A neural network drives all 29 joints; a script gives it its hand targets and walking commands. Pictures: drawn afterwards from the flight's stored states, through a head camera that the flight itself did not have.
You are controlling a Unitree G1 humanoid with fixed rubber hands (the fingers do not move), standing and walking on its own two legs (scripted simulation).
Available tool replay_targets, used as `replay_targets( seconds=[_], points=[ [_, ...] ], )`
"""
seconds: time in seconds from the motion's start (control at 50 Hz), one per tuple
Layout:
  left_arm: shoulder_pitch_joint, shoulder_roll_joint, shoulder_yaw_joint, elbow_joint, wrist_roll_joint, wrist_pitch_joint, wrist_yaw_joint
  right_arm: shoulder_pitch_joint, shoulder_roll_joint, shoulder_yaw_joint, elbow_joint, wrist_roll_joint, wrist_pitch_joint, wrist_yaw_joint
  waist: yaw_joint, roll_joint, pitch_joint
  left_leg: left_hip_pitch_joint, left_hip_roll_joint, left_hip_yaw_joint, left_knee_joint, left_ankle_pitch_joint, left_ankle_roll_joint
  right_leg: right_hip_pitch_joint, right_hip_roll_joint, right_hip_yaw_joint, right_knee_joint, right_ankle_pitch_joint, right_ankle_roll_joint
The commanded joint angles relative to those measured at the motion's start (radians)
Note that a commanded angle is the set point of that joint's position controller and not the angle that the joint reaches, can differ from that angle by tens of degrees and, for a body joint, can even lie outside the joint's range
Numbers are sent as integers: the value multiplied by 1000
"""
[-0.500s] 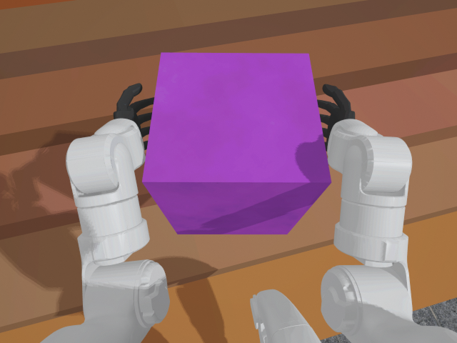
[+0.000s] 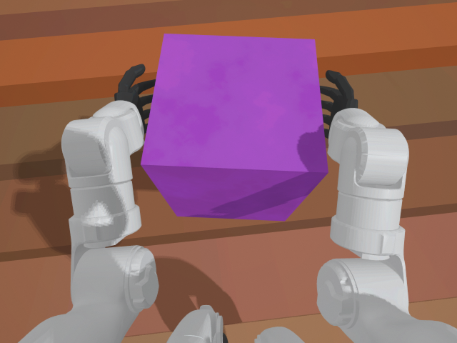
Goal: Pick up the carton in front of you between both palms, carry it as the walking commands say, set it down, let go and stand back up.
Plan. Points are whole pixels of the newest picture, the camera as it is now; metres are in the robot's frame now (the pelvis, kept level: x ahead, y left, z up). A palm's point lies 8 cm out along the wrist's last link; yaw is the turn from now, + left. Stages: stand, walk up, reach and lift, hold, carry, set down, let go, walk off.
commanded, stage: carry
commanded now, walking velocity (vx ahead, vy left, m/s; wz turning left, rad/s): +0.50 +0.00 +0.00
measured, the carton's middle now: (234, 142) +0.42 +0.02 +0.08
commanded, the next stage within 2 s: none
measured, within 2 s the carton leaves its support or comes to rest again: neither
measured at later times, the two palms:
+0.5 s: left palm out of the picture +0.75 +0.21 +0.35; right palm out of the picture +0.81 -0.08 +0.35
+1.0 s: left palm out of the picture +1.11 +0.13 +0.48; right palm out of the picture +1.06 -0.16 +0.49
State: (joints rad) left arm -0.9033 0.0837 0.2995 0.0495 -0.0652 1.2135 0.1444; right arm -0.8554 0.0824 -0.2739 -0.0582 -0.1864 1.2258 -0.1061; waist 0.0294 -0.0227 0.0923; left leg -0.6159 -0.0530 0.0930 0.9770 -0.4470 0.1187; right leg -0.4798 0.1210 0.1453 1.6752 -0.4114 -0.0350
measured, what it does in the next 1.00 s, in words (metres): climbs: right foot 0.11 m higher, then left foot 0.11 m higher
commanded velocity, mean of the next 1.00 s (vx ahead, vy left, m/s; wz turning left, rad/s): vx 0.50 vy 0.00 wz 0.00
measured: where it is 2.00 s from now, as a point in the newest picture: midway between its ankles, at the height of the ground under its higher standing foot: (227, 27)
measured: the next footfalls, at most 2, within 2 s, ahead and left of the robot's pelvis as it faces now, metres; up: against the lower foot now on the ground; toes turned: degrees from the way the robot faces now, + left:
right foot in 0.20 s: +0.36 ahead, -0.08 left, +0.11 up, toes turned -7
left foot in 0.58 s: +0.65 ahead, +0.10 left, +0.21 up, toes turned +4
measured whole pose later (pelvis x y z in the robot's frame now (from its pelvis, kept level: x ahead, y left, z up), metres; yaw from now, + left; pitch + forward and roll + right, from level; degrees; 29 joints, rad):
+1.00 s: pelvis +0.71 +0.03 +0.28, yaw -2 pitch +4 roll -3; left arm -0.95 0.00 0.33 0.10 0.15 1.37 0.12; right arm -0.94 -0.02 -0.29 0.15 -0.02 1.33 -0.16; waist -0.13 -0.01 -0.04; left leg -0.10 0.00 0.09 0.37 -0.35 0.07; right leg -1.12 -0.07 -0.11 1.55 -0.39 -0.11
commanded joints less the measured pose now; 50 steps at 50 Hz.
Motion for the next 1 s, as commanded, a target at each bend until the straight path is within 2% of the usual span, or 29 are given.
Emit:
replay_targets(
  seconds=[0.0, 0.04, 0.08, 0.1, 0.12, 0.14, 0.16, 0.18, 0.2, 0.22, 0.24, 0.26, 0.32, 0.36, 0.44, 0.48, 0.52, 0.56, 0.58, 0.6, 0.62, 0.64, 0.7, 0.74, 0.8, 0.84, 0.88, 0.92, 0.98],
  points=[
    [-588, -1085, -636, -106, -285, 93, -252, -633, 883, 677, -136, 450, 47, 158, -228, 23, -622, 1250, 318, -591, -377, 1135, 176, -852, 13, -22, 437, -195, -31],
    [-499, -987, -555, -136, -146, 96, -203, -789, 975, 746, -268, 607, 71, 192, -213, -90, -548, 1045, 238, -463, -484, 985, 114, -763, -35, -168, 242, -248, -60],
    [-444, -848, -447, -101, -9, 85, -157, -913, 995, 788, -267, 745, 87, 232, -155, 10, -528, 868, 201, -354, -538, 1188, 50, -598, -64, -240, -71, -248, -73],
    [-469, -785, -408, -77, 48, 80, -138, -929, 979, 780, -218, 773, 84, 248, -160, 100, -510, 794, 202, -342, -592, 1156, 55, -538, -87, -246, -201, -198, -74],
    [-472, -752, -388, -40, 91, 74, -123, -933, 981, 758, -148, 788, 80, 260, -132, 95, -520, 669, 180, -315, -640, 1067, 59, -362, -106, -248, -406, -91, -72],
    [-452, -739, -371, 4, 106, 65, -112, -968, 992, 742, -99, 796, 76, 268, -79, 106, -540, 390, 168, -254, -684, 1212, 60, 40, -61, -316, -665, 64, -82],
    [-461, -731, -359, 23, 130, 54, -103, -949, 1010, 710, -33, 779, 69, 273, -28, 104, -633, 235, 176, -211, -546, 1495, 43, 389, -13, -354, -686, 333, -87],
    [-486, -745, -370, 23, 132, 51, -104, -965, 1013, 702, 15, 762, 62, 277, 74, 195, -719, 145, 226, -215, -309, 1553, 13, 612, -60, -223, -849, 450, -106],
    [-488, -757, -372, 36, 115, 50, -112, -997, 1009, 680, 53, 738, 66, 281, 211, -7, -757, 49, 122, -144, 160, 929, -49, 781, -132, -157, -1126, 716, -179],
    [-459, -775, -378, 97, 116, 46, -118, -977, 1046, 665, 126, 732, 79, 284, 188, -323, -859, -131, -39, -191, 684, -8, -114, 1001, -366, 153, -1106, 1245, -354],
    [-384, -814, -385, 129, 62, 57, -134, -891, 1006, 635, 223, 719, 85, 290, 78, -158, -849, -193, -3, -248, 839, -33, -56, 1006, -467, 232, -1041, 1528, -308],
    [-416, -879, -444, 157, 36, 66, -154, -824, 1013, 584, 226, 677, 82, 273, 102, -120, -907, -337, -46, -291, 1079, -29, -80, 1063, -564, 365, -1075, 1385, -411],
    [-732, -1147, -626, -57, -227, 95, -210, -797, 951, 509, 122, 532, 109, 245, 59, 107, -615, -503, 32, -185, 1053, 67, -52, 760, -403, 288, -1218, 608, -257],
    [-897, -1230, -708, -170, -373, 112, -246, -724, 877, 460, 110, 433, 101, 204, 27, 142, -530, -447, 49, -125, 854, 12, -27, 597, -350, 165, -1243, 540, -185],
    [-959, -1220, -690, -101, -488, 119, -304, -641, 726, 380, 171, 267, 88, 121, 62, -74, -533, -518, 71, -8, 712, -36, 19, 650, -310, 95, -1296, 738, -187],
    [-926, -1194, -643, -6, -485, 106, -325, -643, 675, 348, 208, 216, 78, 96, 68, -70, -511, -376, 102, -4, 383, -53, 19, 566, -323, 16, -1390, 736, -194],
    [-908, -1210, -614, 84, -479, 103, -335, -645, 662, 334, 259, 202, 80, 89, 14, -147, -562, 143, -1, 122, 108, 158, 41, 302, -284, -166, -1334, 1260, -165],
    [-882, -1217, -590, 127, -446, 98, -336, -653, 719, 361, 277, 241, 87, 103, -109, -208, -696, 420, -24, 113, -125, 329, 44, 323, -314, -206, -1047, 1458, -119],
    [-883, -1230, -576, 132, -419, 104, -331, -674, 748, 387, 278, 262, 85, 116, -180, -72, -803, 676, 31, 4, -294, 432, 79, 232, -234, -207, -734, 1243, -59],
    [-849, -1250, -580, 157, -389, 108, -327, -683, 804, 418, 282, 317, 88, 131, -144, 153, -805, 905, 259, -381, -428, 740, 191, -84, -104, -147, -421, 170, -13],
    [-773, -1213, -547, 161, -361, 113, -317, -625, 865, 460, 292, 371, 88, 148, -125, 303, -874, 897, 410, -725, -483, 950, 304, -203, -20, -46, 23, 62, 8],
    [-787, -1192, -539, 113, -331, 116, -302, -673, 930, 494, 238, 431, 89, 165, -112, 185, -865, 872, 363, -676, -430, 962, 262, -243, -47, 16, 135, 116, -13],
    [-774, -1122, -503, -5, -243, 119, -245, -919, 1087, 604, 32, 611, 93, 203, -96, 33, -647, 738, 302, -549, -506, 471, 144, -455, -108, -39, 150, 147, -50],
    [-712, -1060, -487, -30, -178, 116, -208, -1002, 1118, 655, -38, 690, 95, 224, -90, 19, -601, 708, 274, -465, -531, 399, 107, -475, -128, -82, 60, 138, -62],
    [-624, -983, -469, 1, -105, 110, -171, -1008, 1087, 661, -61, 729, 100, 242, -96, 16, -592, 762, 284, -411, -532, 634, 102, -516, -138, -169, -70, 80, -57],
    [-586, -957, -471, 35, -67, 115, -158, -975, 1049, 641, -23, 717, 107, 248, -123, 121, -601, 886, 300, -387, -538, 701, 129, -681, -149, -209, 24, 57, -68],
    [-586, -951, -480, 72, -60, 126, -156, -923, 1010, 604, 39, 690, 115, 255, -151, 124, -573, 993, 331, -409, -561, 667, 156, -865, -177, -206, 127, -5, -78],
    [-611, -945, -489, 97, -62, 134, -158, -909, 994, 584, 92, 670, 121, 263, -132, 82, -504, 946, 308, -369, -616, 554, 126, -895, -206, -213, 35, -17, -78],
    [-659, -989, -513, 131, -112, 150, -169, -875, 977, 539, 171, 639, 132, 269, -114, 83, -410, 673, 243, -165, -785, 639, 112, -565, -190, -337, -364, 34, -80]
  ],
)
